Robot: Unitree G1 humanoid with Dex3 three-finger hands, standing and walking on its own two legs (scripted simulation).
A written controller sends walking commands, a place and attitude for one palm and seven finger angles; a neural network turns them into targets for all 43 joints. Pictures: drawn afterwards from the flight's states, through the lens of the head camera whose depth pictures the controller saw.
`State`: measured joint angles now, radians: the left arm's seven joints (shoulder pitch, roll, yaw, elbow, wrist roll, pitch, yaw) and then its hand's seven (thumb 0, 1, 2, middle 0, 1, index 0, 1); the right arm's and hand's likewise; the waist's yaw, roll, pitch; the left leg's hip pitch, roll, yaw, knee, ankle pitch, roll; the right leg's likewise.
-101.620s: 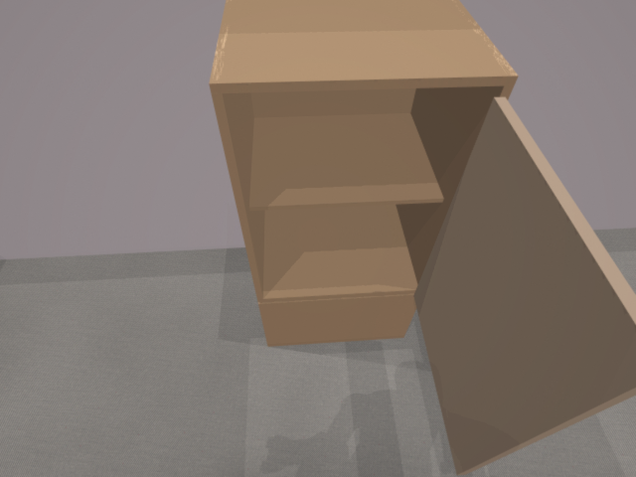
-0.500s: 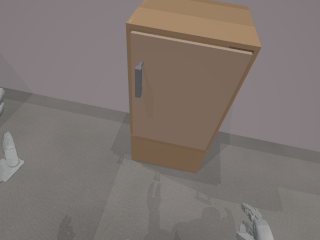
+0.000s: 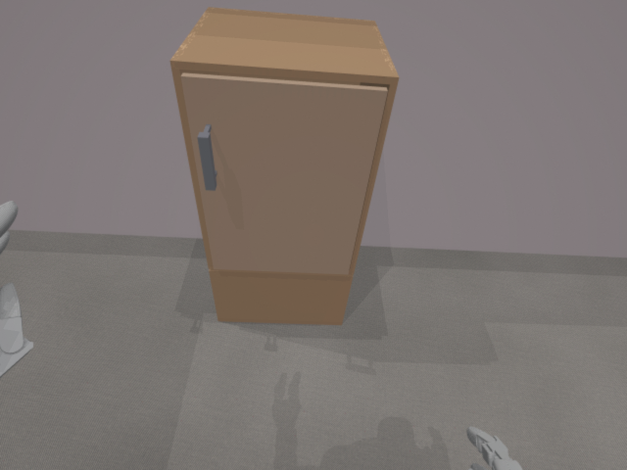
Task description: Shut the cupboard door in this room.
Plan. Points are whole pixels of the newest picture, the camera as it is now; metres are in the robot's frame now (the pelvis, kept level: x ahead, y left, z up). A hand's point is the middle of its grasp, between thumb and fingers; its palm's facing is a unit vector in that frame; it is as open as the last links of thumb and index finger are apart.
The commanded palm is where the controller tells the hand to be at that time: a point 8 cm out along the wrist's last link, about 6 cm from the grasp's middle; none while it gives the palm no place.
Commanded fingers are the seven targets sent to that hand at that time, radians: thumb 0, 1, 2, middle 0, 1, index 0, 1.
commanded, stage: stop stepping back and stand still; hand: left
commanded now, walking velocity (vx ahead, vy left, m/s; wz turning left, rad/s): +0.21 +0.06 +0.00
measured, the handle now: (209, 157) +0.75 +0.26 -0.01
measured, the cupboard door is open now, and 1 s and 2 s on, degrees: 0 0 0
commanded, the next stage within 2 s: let the arm hang, fingers relaxed in 0.48 s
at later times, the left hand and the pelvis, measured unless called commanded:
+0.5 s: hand out of the picture +0.13 +0.29 +0.18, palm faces +0.53 -0.75 -0.41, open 7.4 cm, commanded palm +0.09 +0.31 +0.19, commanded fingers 0.00 0.90 0.90 -0.20 -0.30 -0.20 -0.30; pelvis -0.03 +0.00 +0.00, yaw +3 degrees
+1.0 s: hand out of the picture -0.07 +0.17 -0.18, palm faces +0.08 -0.98 -0.16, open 7.1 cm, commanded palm none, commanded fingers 0.00 0.90 0.90 -0.20 -0.30 -0.20 -0.30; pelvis -0.02 -0.01 +0.00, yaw +4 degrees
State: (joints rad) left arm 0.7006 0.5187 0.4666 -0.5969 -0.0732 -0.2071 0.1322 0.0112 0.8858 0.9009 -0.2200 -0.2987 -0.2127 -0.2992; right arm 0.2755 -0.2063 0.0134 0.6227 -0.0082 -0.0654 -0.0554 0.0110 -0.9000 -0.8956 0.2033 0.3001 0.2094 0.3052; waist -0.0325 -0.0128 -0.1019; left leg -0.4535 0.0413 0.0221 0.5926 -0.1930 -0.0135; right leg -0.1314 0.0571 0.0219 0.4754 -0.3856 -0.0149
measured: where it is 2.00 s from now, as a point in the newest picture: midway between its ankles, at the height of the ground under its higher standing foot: outside the picture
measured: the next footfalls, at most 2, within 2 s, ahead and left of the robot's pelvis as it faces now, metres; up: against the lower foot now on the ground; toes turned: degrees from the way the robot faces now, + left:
none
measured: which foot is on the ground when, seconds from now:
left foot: down 0.00-1.00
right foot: down 0.00-1.00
